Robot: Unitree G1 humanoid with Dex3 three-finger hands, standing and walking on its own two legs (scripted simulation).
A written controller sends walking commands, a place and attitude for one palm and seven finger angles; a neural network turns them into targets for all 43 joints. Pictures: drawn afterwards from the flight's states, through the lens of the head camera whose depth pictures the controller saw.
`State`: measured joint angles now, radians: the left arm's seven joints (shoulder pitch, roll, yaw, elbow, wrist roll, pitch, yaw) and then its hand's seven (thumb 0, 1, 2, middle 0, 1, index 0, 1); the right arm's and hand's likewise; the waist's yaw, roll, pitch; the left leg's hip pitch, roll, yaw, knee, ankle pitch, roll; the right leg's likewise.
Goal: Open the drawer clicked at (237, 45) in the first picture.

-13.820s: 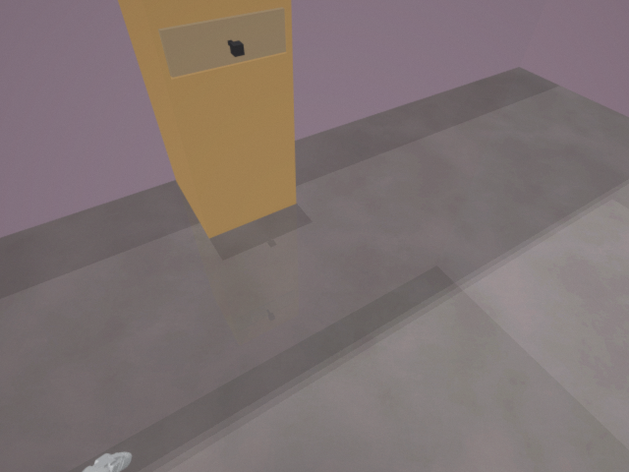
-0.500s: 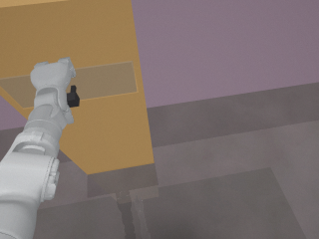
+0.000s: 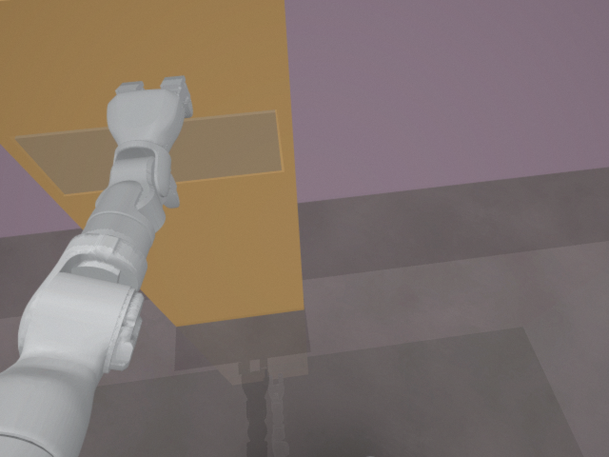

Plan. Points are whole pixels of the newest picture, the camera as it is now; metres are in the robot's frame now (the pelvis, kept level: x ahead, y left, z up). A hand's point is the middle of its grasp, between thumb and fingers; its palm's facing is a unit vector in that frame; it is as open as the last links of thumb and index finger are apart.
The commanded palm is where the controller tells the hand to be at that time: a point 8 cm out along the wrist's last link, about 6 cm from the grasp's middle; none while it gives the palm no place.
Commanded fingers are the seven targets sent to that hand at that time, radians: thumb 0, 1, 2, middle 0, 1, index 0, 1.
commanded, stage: move the hooked fingers above the handle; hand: left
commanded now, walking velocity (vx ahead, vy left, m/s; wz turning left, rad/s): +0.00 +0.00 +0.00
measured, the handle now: (160, 173) +0.55 +0.20 +0.02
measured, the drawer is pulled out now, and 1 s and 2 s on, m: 0.00 0.00 0.00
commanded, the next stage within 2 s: none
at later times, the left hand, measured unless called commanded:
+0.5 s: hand (147, 167) +0.50 +0.19 +0.08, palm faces +0.08 -0.07 -0.99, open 13.8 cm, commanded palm +0.49 +0.21 +0.14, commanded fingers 0.00 -0.50 0.30 -0.30 -1.20 -0.30 -1.20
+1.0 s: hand (120, 198) +0.46 +0.23 +0.06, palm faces -0.12 +0.01 -0.99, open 13.8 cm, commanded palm +0.48 +0.23 +0.13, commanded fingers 0.00 -0.50 0.30 -0.30 -1.20 -0.30 -1.20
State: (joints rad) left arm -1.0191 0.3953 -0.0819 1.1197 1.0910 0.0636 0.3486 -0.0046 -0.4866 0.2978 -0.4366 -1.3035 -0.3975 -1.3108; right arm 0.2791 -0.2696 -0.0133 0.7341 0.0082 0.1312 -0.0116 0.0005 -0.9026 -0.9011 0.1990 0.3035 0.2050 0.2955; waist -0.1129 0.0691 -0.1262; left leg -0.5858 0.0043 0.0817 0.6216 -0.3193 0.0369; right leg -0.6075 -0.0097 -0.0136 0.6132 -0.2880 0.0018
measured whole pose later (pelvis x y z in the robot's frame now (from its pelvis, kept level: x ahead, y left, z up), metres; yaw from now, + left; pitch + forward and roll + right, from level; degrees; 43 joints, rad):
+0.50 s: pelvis +0.00 -0.01 +0.00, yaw +3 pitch +17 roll -1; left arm -0.94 0.49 -0.13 0.98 1.03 -0.16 0.27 -0.01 -0.49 0.30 -0.32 -1.20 -0.33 -1.20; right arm 0.38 -0.31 -0.07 0.77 0.00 0.07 -0.04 0.00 -0.90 -0.90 0.20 0.30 0.21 0.30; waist -0.10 0.03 -0.10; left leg -0.64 0.00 0.02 0.68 -0.33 0.02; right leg -0.62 -0.01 -0.08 0.64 -0.31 -0.01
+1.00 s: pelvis -0.01 -0.01 +0.00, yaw +2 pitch +15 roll +0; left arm -0.85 0.56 -0.07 1.01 1.05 -0.15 0.14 0.00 -0.49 0.30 -0.33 -1.21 -0.33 -1.21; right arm 0.36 -0.27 -0.04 0.68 0.02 0.08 -0.07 0.00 -0.90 -0.90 0.20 0.30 0.21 0.30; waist -0.08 0.05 -0.07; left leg -0.58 0.01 0.05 0.63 -0.31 0.02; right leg -0.59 0.00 -0.04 0.61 -0.28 -0.02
